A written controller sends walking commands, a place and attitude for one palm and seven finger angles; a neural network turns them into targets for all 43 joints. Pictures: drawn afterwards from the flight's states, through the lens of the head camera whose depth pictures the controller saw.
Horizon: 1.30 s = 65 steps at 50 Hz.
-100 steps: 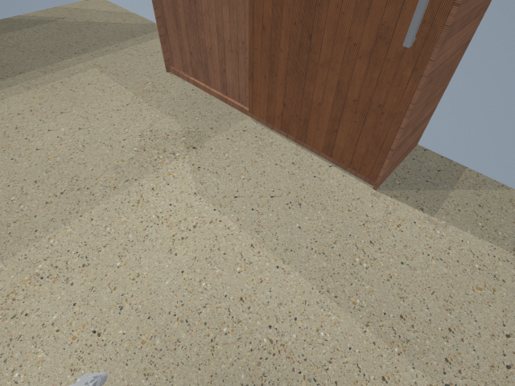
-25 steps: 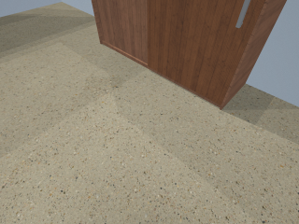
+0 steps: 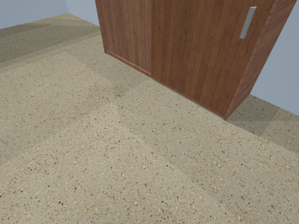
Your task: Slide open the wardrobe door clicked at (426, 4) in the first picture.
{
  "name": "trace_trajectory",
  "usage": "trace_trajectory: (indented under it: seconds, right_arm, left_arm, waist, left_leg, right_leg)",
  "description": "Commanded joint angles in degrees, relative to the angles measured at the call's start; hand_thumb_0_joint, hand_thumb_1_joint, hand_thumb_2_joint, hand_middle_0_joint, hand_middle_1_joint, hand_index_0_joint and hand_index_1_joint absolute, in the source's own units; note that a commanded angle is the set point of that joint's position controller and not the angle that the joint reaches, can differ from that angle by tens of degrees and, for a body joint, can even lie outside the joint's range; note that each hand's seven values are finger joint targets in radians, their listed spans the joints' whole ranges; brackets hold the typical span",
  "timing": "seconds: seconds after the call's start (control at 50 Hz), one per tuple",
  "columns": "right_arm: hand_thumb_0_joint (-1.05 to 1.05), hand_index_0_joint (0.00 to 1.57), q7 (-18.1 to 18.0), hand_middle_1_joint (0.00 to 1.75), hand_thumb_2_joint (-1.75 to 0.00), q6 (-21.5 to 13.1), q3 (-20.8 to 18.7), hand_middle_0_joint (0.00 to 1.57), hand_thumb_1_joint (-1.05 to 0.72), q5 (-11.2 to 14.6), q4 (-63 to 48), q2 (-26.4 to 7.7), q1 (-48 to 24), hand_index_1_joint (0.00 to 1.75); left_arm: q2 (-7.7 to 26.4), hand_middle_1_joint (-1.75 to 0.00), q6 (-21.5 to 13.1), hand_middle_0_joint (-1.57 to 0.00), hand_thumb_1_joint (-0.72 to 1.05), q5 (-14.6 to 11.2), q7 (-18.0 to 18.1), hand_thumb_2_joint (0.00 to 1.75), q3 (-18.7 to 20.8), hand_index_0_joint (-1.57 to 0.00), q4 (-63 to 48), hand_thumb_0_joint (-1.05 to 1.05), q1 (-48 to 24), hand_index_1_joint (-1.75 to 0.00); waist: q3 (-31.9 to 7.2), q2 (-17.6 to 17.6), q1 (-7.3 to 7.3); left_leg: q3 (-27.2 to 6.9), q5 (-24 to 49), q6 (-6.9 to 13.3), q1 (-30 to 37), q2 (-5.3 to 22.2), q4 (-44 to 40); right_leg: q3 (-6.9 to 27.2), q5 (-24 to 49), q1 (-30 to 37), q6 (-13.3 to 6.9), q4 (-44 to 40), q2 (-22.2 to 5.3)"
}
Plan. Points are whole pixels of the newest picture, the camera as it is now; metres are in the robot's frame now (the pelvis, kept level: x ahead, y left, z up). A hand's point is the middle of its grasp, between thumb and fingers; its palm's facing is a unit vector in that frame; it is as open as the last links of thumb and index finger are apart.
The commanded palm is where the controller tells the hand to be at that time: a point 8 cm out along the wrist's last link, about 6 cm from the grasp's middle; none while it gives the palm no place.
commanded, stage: walk to a spot facing it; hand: right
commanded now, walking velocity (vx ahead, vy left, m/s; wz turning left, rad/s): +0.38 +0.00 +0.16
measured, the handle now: (248, 22) +1.23 -0.57 +0.09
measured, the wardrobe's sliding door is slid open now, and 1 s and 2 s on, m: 0.00 0.00 0.00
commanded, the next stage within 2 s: turn to face it in 1.42 s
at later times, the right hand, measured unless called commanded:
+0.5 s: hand out of the picture +0.14 -0.13 -0.17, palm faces -0.04 +0.98 -0.17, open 7.4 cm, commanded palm none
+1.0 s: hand (199, 147) +0.47 -0.19 -0.17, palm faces -0.05 +0.99 -0.15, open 7.4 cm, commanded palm none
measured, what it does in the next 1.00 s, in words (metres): walks ahead: left foot, then right foot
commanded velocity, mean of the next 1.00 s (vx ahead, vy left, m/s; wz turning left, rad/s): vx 0.38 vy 0.00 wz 0.09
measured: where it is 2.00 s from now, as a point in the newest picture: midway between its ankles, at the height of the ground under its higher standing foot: (141, 154)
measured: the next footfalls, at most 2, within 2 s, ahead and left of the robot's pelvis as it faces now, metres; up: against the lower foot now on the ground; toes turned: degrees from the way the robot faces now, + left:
left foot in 0.24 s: +0.11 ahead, +0.11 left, +0.00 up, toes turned +9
right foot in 0.70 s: +0.45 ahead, -0.06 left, +0.00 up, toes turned -5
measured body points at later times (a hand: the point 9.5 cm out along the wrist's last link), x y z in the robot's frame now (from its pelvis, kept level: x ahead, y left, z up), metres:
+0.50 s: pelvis +0.17 +0.04 +0.00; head +0.18 +0.04 +0.45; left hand +0.19 +0.27 -0.15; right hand +0.14 -0.18 -0.15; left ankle +0.07 +0.11 -0.73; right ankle +0.24 -0.10 -0.65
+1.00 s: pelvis +0.41 -0.02 +0.01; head +0.41 -0.03 +0.46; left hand +0.37 +0.22 -0.14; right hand +0.47 -0.24 -0.15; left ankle +0.45 +0.16 -0.64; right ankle +0.41 -0.06 -0.73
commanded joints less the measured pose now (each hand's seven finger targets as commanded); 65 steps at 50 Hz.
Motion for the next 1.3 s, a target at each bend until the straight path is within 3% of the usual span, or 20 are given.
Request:
trace_trajectory:
  seconds: [0.0,0.06,0.14,0.18,0.2,0.22,0.24,0.26,0.32,0.44,0.56,0.62,0.66,0.68,0.7,0.76,0.84,1.02,1.2,1.28]
  right_arm:
    - [0.00,0.20,-0.3,0.30,-0.90,-2.3,-2.3,0.20,-0.90,0.2,-3.2,-6.4,2.1,0.30]
    - [0.00,0.20,-0.4,0.30,-0.90,-3.4,-2.3,0.20,-0.90,0.4,-4.2,-3.3,1.9,0.30]
    - [0.00,0.20,-0.1,0.30,-0.90,-4.4,-2.3,0.20,-0.90,0.6,-8.8,-0.8,-10.4,0.30]
    - [0.00,0.20,0.5,0.30,-0.90,-4.3,-2.9,0.20,-0.90,0.5,-6.8,0.2,-4.3,0.30]
    - [0.00,0.20,0.7,0.30,-0.90,-4.3,-3.5,0.20,-0.90,0.2,-3.3,0.0,6.7,0.30]
    - [0.00,0.20,-0.2,0.30,-0.90,-4.6,-4.9,0.20,-0.90,-0.3,0.9,-5.6,20.4,0.30]
    - [0.00,0.20,-1.1,0.30,-0.90,-5.0,-5.1,0.20,-0.90,0.6,3.2,-8.6,27.2,0.30]
    - [0.00,0.20,-1.5,0.30,-0.90,-5.0,-4.9,0.20,-0.90,1.0,3.0,-8.8,24.3,0.30]
    - [0.00,0.20,-2.1,0.30,-0.90,-5.0,-3.0,0.20,-0.90,0.2,-0.1,-2.4,13.4,0.30]
    - [0.00,0.20,-2.5,0.30,-0.90,-6.3,-2.1,0.20,-0.90,0.1,-0.1,0.0,10.9,0.30]
    - [0.00,0.20,-3.1,0.30,-0.90,-6.4,-2.5,0.20,-0.90,0.3,0.8,-0.8,11.9,0.30]
    - [0.00,0.20,-3.2,0.30,-0.90,-6.4,-3.2,0.20,-0.90,0.2,0.9,-3.1,11.2,0.30]
    - [0.00,0.20,-2.7,0.30,-0.90,-6.4,-3.5,0.20,-0.90,1.0,-0.2,-1.8,11.1,0.30]
    - [0.00,0.20,-1.9,0.30,-0.90,-6.0,-2.8,0.20,-0.90,1.8,-1.2,2.6,15.3,0.30]
    - [0.00,0.20,-2.1,0.30,-0.90,-5.9,-2.8,0.20,-0.90,1.4,-2.5,1.7,11.9,0.30]
    - [0.00,0.20,-1.0,0.30,-0.90,-4.6,-3.1,0.20,-0.90,0.2,-2.6,3.0,5.5,0.30]
    - [0.00,0.20,-0.3,0.30,-0.90,-1.9,-3.1,0.20,-0.90,-0.8,-2.0,5.5,8.2,0.30]
    - [0.00,0.20,0.3,0.30,-0.90,-0.9,-4.2,0.20,-0.90,-0.3,-6.5,3.5,-5.1,0.30]
    - [0.00,0.20,0.7,0.30,-0.90,-1.9,-3.0,0.20,-0.90,-0.1,-10.0,4.9,-17.5,0.30]
    - [0.00,0.20,0.1,0.30,-0.90,-3.2,-3.5,0.20,-0.90,-0.2,-6.5,2.7,-4.5,0.30]
  left_arm:
    - [7.9,-0.30,-2.5,-0.20,0.90,-0.2,0.8,0.90,2.2,-0.20,-3.1,0.00,2.5,-0.30]
    - [8.4,-0.30,-3.6,-0.20,0.90,-0.2,1.5,0.90,3.0,-0.20,-1.4,0.00,9.4,-0.30]
    - [6.7,-0.30,-3.9,-0.20,0.90,0.5,2.3,0.90,3.2,-0.20,1.9,0.00,17.5,-0.30]
    - [5.8,-0.30,-3.8,-0.20,0.90,0.6,2.3,0.90,2.9,-0.20,0.7,0.00,11.7,-0.30]
    - [6.1,-0.30,-3.9,-0.20,0.90,0.1,2.2,0.90,2.6,-0.20,-0.8,0.00,7.4,-0.30]
    - [3.3,-0.30,-4.5,-0.20,0.90,-1.0,1.5,0.90,2.3,-0.20,-2.9,0.00,4.4,-0.30]
    - [1.1,-0.30,-5.3,-0.20,0.90,-1.0,1.2,0.90,1.8,-0.20,-5.9,0.00,-0.1,-0.30]
    - [2.4,-0.30,-5.3,-0.20,0.90,-0.9,1.2,0.90,2.5,-0.20,-5.7,0.00,0.0,-0.30]
    - [-1.3,-0.30,-3.9,-0.20,0.90,-0.2,0.6,0.90,2.8,-0.20,-5.0,0.00,-3.3,-0.30]
    - [-3.5,-0.30,-1.7,-0.20,0.90,-0.1,-0.9,0.90,3.1,-0.20,-5.4,0.00,-1.4,-0.30]
    - [-3.4,-0.30,-2.8,-0.20,0.90,-0.7,-1.7,0.90,2.8,-0.20,-9.8,0.00,-10.3,-0.30]
    - [-1.1,-0.30,-3.6,-0.20,0.90,-0.2,-0.7,0.90,3.6,-0.20,-7.4,0.00,-1.1,-0.30]
    - [5.3,-0.30,-3.8,-0.20,0.90,0.9,0.3,0.90,5.2,-0.20,-3.0,0.00,15.5,-0.30]
    - [11.7,-0.30,-3.8,-0.20,0.90,1.4,0.6,0.90,6.7,-0.20,-2.3,0.00,19.4,-0.30]
    - [11.0,-0.30,-3.2,-0.20,0.90,0.0,0.9,0.90,6.3,-0.20,-2.6,0.00,16.4,-0.30]
    - [1.3,-0.30,-4.3,-0.20,0.90,0.0,1.3,0.90,3.8,-0.20,-5.6,0.00,3.7,-0.30]
    - [-1.1,-0.30,-5.6,-0.20,0.90,-0.2,1.4,0.90,3.0,-0.20,-4.6,0.00,3.3,-0.30]
    - [-0.5,-0.30,-6.2,-0.20,0.90,-0.7,2.1,0.90,3.2,-0.20,-1.5,0.00,13.0,-0.30]
    - [-1.5,-0.30,-5.3,-0.20,0.90,0.5,2.6,0.90,2.6,-0.20,2.6,0.00,21.7,-0.30]
    - [1.1,-0.30,-4.9,-0.20,0.90,0.1,2.5,0.90,3.0,-0.20,2.5,0.00,18.9,-0.30]
  waist:
    - [9.5,-1.9,0.89]
    - [6.2,-9.7,3.05]
    - [13.3,-11.1,7.01]
    - [12.0,-7.8,1.68]
    - [6.8,-4.9,-4.28]
    - [-0.4,11.5,-9.53]
    - [-1.3,18.6,-10.04]
    - [-0.7,15.2,-8.28]
    - [13.2,1.2,-3.62]
    - [11.6,5.9,1.20]
    - [11.9,5.1,0.03]
    - [5.1,5.1,4.59]
    - [-6.7,-1.7,10.87]
    - [-12.2,-17.6,9.16]
    - [-10.7,-12.8,7.64]
    - [6.5,-3.4,2.34]
    - [7.4,-4.3,-1.41]
    - [9.0,-3.4,1.74]
    - [12.8,-6.2,5.73]
    - [4.1,-6.4,-0.77]
  left_leg:
    - [-6.4,-2.6,4.4,-8.0,4.3,-0.9]
    - [0.8,7.9,3.2,-15.1,0.8,13.5]
    - [4.3,-15.2,1.6,-32.8,4.0,20.2]
    - [7.2,-10.2,2.2,-16.7,3.4,7.8]
    - [9.1,0.6,3.0,2.9,1.4,0.4]
    - [-7.7,2.1,6.4,18.1,11.9,-6.0]
    - [-26.9,16.6,9.6,22.3,22.4,-13.2]
    - [-29.8,19.7,12.4,22.0,24.4,-12.8]
    - [-17.7,20.2,11.1,4.8,21.5,-14.3]
    - [-0.5,30.6,6.9,1.5,12.8,-17.8]
    - [2.3,41.3,6.4,6.0,12.7,-17.4]
    - [4.1,59.0,5.5,9.6,13.1,-3.3]
    - [7.0,39.6,2.7,-1.9,8.3,22.4]
    - [7.5,-8.0,1.2,-17.4,-1.4,43.9]
    - [1.3,-12.4,2.3,-21.7,0.0,53.0]
    - [0.4,0.9,1.4,-23.3,7.5,50.6]
    - [2.2,5.8,-0.4,-18.6,8.9,41.9]
    - [3.7,15.4,-2.5,-33.3,9.5,28.6]
    - [9.8,8.9,0.7,-30.0,6.2,10.2]
    - [13.7,5.5,4.3,-10.4,0.1,2.3]
  right_leg:
    - [7.2,-2.6,-5.0,-4.8,-3.9,-6.7]
    - [12.9,11.5,5.9,-8.4,-5.6,-12.3]
    - [16.7,37.2,16.5,-12.8,-8.7,-19.9]
    - [8.0,33.8,4.6,-8.3,-3.7,-15.6]
    - [0.7,34.3,-6.3,-5.3,8.6,-11.1]
    - [-6.0,22.1,-19.0,-2.1,27.5,-4.5]
    - [-4.4,-7.7,-28.6,-0.8,38.4,1.2]
    - [0.8,-9.0,-31.0,-1.7,44.2,-0.8]
    - [1.3,-0.2,-32.7,-1.0,44.3,-5.8]
    - [-3.8,10.6,-29.7,0.9,32.5,-4.6]
    - [-6.8,15.1,-23.0,-1.1,12.3,-2.5]
    - [-8.5,12.3,-9.5,-3.8,6.6,2.1]
    - [2.3,18.3,14.1,-7.6,2.0,-5.5]
    - [27.8,20.8,25.3,-14.4,-4.3,-22.6]
    - [34.4,13.0,20.3,-17.0,-12.6,-26.2]
    - [18.2,3.0,-4.4,-10.4,-18.5,-19.1]
    - [5.5,6.0,-13.1,-7.8,-21.3,-13.5]
    - [0.7,18.7,4.9,-4.9,-22.5,-13.7]
    - [-4.9,36.4,14.0,-7.0,-17.8,-15.9]
    - [-9.1,62.6,14.6,-5.3,0.3,-15.3]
